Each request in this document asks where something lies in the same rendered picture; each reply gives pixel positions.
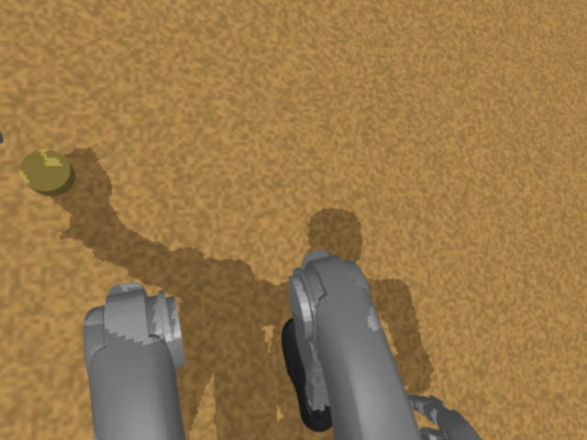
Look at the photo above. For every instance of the right robot foot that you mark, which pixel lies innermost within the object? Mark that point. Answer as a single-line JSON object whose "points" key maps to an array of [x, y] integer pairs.
{"points": [[314, 420]]}

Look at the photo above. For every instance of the right robot hand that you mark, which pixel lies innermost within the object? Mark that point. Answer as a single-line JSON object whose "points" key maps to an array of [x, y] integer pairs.
{"points": [[452, 425]]}

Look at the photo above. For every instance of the tin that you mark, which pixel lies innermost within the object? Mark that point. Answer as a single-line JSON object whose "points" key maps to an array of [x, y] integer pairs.
{"points": [[47, 172]]}

